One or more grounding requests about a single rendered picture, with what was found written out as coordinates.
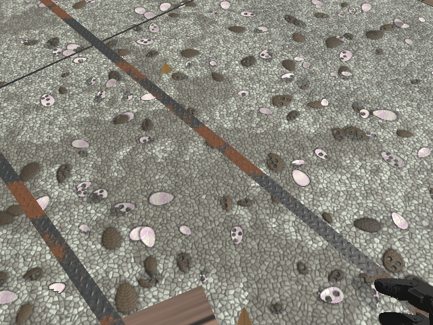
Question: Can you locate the robot right hand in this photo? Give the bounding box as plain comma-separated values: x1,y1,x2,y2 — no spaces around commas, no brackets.
374,278,433,325

